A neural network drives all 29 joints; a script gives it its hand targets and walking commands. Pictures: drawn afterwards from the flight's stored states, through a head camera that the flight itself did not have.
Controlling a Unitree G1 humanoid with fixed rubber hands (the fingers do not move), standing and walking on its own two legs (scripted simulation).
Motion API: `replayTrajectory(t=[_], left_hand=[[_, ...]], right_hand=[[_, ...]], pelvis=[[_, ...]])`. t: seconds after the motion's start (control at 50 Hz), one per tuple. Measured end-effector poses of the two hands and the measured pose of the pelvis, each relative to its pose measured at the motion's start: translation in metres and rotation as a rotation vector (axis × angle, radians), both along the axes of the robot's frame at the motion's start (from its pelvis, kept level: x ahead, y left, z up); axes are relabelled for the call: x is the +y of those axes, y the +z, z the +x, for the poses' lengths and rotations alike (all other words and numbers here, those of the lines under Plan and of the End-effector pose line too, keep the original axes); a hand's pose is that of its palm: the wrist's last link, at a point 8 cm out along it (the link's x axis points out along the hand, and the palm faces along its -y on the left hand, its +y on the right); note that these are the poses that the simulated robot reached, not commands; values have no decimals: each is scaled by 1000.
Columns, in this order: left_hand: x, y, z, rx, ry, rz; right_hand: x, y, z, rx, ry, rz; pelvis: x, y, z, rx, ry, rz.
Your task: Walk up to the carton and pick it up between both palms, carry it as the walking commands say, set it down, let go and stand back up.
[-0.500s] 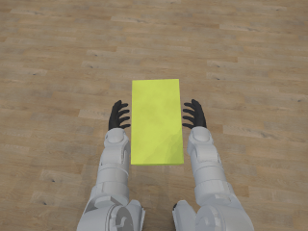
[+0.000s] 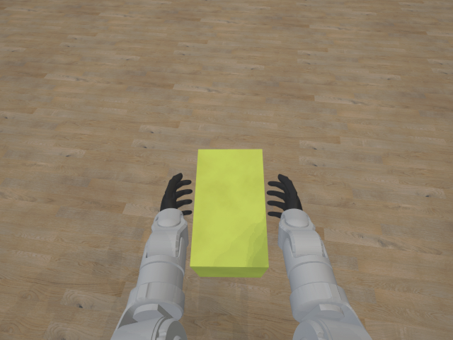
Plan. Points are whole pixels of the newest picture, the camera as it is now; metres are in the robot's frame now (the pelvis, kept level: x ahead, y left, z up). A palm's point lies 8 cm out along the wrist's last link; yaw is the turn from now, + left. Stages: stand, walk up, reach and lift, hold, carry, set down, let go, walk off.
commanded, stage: reach and lift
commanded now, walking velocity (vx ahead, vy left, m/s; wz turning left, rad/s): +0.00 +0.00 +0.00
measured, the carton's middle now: (230, 214) +0.39 +0.01 -0.09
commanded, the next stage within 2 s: hold in 1.70 s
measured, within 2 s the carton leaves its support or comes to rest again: neither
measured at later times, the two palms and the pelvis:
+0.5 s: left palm (161, 202) +0.33 +0.13 +0.07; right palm (297, 199) +0.34 -0.10 +0.06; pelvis +0.01 -0.01 +0.01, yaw +1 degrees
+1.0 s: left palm (165, 208) +0.31 +0.12 +0.07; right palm (305, 209) +0.32 -0.11 +0.07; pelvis +0.00 +0.00 +0.01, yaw +1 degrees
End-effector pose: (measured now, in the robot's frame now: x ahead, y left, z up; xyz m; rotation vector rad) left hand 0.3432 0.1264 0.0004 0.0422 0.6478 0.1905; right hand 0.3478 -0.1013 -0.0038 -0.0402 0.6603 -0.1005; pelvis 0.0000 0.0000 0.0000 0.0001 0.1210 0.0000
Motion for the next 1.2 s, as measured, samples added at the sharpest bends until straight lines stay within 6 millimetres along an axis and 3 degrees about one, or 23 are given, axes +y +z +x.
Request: replayTrajectory(t=[0.54,1.2], left_hand=[[3,69,-17,9,8,6],[-10,75,-30,33,-23,2]], right_hand=[[4,71,-10,7,47,-42],[-7,79,-36,24,-43,-35]], pelvis=[[-5,10,14,-237,12,1],[4,6,-6,-293,4,6]])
